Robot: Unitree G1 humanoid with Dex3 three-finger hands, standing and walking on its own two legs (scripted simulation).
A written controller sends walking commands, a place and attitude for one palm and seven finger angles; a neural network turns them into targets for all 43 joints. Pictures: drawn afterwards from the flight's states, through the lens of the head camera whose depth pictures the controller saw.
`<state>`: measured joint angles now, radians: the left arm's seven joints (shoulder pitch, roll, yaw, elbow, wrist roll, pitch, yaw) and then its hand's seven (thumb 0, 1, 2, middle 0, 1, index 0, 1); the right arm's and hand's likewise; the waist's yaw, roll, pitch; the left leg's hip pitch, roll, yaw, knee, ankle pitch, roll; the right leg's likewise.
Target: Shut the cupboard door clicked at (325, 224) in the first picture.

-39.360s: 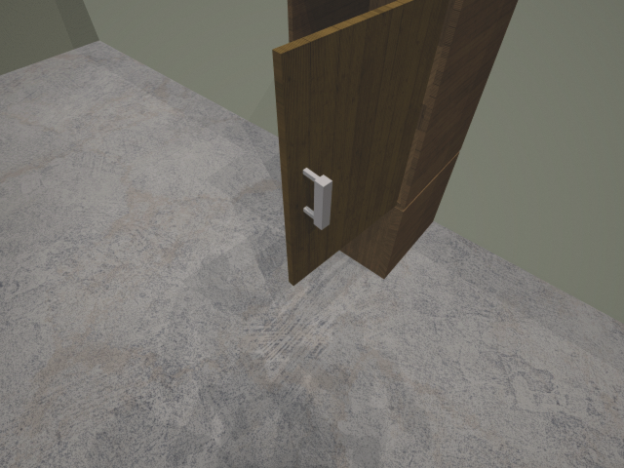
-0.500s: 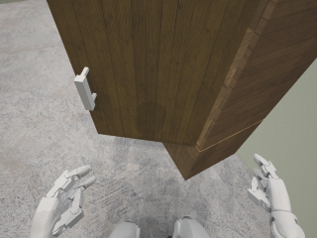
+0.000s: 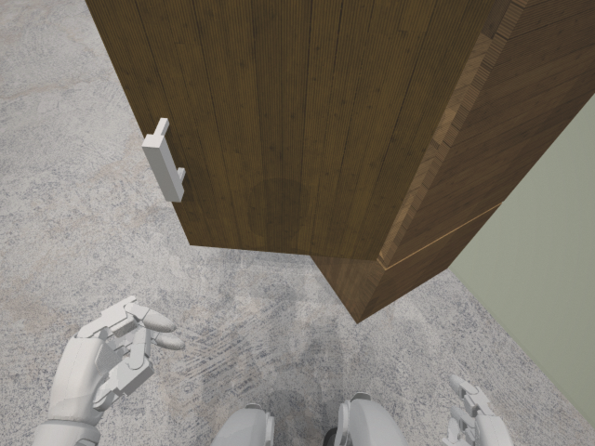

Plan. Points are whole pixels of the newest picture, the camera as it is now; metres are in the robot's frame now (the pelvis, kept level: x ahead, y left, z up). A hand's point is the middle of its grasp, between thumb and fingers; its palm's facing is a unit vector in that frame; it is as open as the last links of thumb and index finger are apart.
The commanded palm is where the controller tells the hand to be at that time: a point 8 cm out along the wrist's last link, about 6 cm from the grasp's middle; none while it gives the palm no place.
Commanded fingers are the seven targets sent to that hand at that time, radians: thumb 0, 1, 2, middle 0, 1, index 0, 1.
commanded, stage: raise the hand and make a fist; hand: left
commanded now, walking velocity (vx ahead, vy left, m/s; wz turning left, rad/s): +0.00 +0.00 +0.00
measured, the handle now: (169, 160) +0.50 +0.22 +0.06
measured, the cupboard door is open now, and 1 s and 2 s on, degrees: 55 55 55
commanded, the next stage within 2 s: bring the fist close to the handle in 1.00 s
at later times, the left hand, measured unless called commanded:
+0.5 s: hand (135, 343) +0.23 +0.20 +0.05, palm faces -0.03 -1.00 -0.03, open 3.1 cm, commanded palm +0.21 +0.25 +0.06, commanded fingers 0.00 0.90 0.90 -1.30 -1.50 -1.30 -1.50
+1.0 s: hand (143, 338) +0.23 +0.19 +0.06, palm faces -0.03 -1.00 -0.03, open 3.1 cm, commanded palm +0.21 +0.24 +0.06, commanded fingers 0.00 0.90 0.90 -1.30 -1.50 -1.30 -1.50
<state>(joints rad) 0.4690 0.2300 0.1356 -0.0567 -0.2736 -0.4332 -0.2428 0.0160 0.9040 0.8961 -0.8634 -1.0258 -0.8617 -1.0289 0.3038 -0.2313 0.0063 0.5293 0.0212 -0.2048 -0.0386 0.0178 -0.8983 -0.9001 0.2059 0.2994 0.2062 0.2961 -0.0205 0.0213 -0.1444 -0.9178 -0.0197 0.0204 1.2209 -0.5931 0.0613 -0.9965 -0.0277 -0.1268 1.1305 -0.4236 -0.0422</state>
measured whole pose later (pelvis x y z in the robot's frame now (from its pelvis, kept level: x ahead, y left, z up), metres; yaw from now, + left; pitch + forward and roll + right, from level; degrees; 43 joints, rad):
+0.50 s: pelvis +0.01 +0.01 +0.01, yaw +0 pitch +16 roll -4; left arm 0.41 0.25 0.13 -0.07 -0.26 -0.38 -0.26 0.02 0.90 0.90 -1.27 -1.46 -1.27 -1.47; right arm 0.23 -0.22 0.04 0.44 0.02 -0.16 -0.03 0.01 -0.90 -0.90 0.20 0.30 0.21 0.30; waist 0.01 0.02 -0.15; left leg -0.87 -0.02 0.00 1.20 -0.61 0.07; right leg -0.94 -0.03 -0.14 1.09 -0.43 -0.03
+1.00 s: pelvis +0.01 +0.00 +0.01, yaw +0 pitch +16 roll -3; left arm 0.39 0.25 0.15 -0.02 -0.28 -0.41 -0.27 0.02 0.90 0.90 -1.30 -1.50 -1.29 -1.50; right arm 0.27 -0.25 0.01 0.47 0.03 -0.16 -0.03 0.02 -0.90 -0.90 0.20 0.30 0.20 0.30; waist -0.01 0.02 -0.15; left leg -0.86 -0.02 0.01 1.18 -0.59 0.06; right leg -0.93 -0.02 -0.13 1.09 -0.43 -0.04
